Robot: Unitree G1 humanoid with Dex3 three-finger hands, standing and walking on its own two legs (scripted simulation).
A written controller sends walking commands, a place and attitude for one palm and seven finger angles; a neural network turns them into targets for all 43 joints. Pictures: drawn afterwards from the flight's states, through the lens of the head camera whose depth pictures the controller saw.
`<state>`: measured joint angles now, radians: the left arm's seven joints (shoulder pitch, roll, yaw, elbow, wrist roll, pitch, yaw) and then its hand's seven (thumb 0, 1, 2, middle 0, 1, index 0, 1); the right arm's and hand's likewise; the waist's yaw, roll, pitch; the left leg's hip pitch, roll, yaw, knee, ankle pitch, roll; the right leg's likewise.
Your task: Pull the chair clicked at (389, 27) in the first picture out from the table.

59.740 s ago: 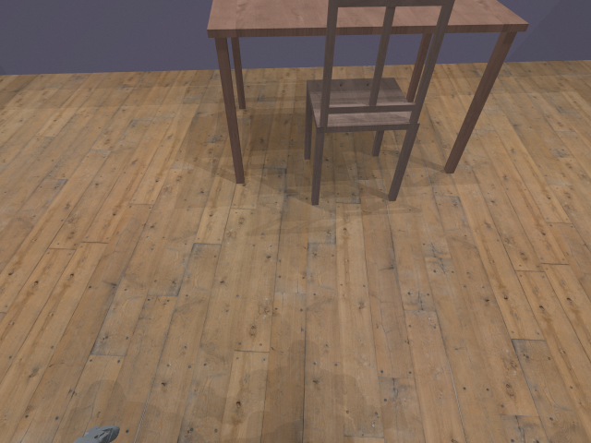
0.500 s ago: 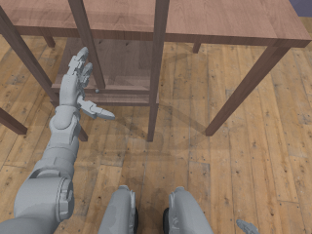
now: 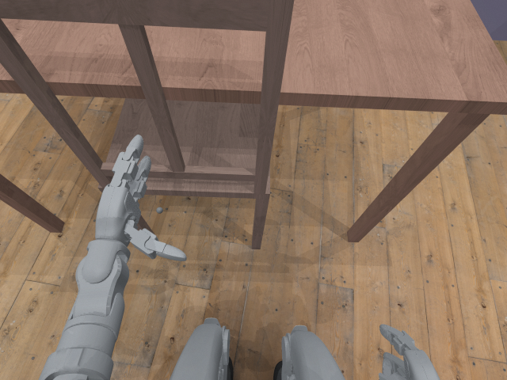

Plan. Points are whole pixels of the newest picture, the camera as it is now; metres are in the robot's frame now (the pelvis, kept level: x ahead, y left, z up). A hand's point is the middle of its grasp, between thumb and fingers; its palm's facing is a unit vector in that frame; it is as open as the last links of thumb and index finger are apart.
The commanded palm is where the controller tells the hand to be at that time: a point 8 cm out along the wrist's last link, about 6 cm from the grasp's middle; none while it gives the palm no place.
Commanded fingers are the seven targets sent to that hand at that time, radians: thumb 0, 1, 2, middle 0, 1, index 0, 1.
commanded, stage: aim the fingers beside a spindle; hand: left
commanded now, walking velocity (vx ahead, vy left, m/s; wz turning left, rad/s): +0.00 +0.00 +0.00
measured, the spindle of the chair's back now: (161, 115) +0.53 +0.18 +0.04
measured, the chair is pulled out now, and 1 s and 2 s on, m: -0.14 -0.14 -0.14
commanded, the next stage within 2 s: push the fingers through the gap in 1.10 s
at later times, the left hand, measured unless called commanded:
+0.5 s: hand (149, 235) +0.32 +0.17 +0.03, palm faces -0.04 -1.00 -0.04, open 16.9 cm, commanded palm +0.30 +0.22 +0.03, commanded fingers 0.00 -0.50 0.30 -0.06 -0.08 -0.06 -0.08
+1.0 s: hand (146, 234) +0.32 +0.17 +0.02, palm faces -0.05 -1.00 -0.04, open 16.9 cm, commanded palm +0.31 +0.22 +0.02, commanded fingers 0.00 -0.50 0.30 -0.06 -0.08 -0.06 -0.08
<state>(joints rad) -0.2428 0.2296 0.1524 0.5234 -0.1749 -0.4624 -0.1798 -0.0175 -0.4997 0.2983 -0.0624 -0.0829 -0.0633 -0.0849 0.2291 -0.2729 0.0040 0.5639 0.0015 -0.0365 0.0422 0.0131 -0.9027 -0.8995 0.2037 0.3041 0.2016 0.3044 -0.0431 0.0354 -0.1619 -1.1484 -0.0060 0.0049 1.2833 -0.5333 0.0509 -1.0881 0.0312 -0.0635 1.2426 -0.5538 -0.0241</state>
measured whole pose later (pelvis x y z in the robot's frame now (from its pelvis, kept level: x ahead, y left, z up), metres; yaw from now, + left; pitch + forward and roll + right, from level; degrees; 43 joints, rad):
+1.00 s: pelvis -0.01 -0.01 +0.00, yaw +0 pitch +22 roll -2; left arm -0.09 0.26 0.18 0.39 -0.24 -0.41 -0.27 -0.02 -0.50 0.30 -0.06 -0.08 -0.06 -0.08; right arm 0.23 -0.27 0.01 0.55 0.02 -0.10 0.00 0.02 -0.90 -0.90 0.20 0.30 0.20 0.30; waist -0.03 0.04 -0.17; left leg -1.14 0.00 -0.01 1.30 -0.53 0.04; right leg -1.08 0.04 -0.07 1.26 -0.56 -0.04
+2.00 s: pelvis +0.00 -0.01 -0.01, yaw +0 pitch +24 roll -3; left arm -0.43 0.29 0.23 0.69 -0.17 -0.43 -0.21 -0.02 -0.50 0.30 -0.06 -0.08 -0.06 -0.08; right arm 0.26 -0.28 0.01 0.60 0.00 -0.05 0.02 0.01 -0.90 -0.90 0.20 0.30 0.20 0.30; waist -0.07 0.04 -0.16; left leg -1.19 0.00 0.00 1.30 -0.53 0.04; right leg -1.13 0.04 -0.07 1.27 -0.56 -0.04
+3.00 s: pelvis +0.00 -0.01 -0.01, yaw -1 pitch +25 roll -3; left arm -0.59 0.33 0.29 0.88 -0.15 -0.48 -0.22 -0.02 -0.50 0.30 -0.07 -0.11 -0.07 -0.11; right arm 0.29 -0.27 0.01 0.61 -0.01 0.00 0.04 0.01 -0.90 -0.90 0.20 0.30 0.20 0.30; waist -0.10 0.04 -0.16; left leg -1.22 0.01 0.00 1.31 -0.53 0.04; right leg -1.17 0.05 -0.06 1.27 -0.55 -0.04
